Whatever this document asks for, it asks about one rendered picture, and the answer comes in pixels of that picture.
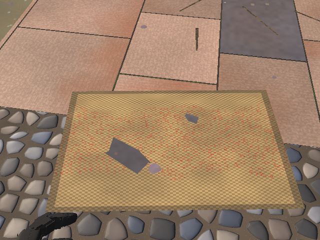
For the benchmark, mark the robot left hand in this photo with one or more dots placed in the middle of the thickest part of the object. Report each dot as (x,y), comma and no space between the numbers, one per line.
(45,224)

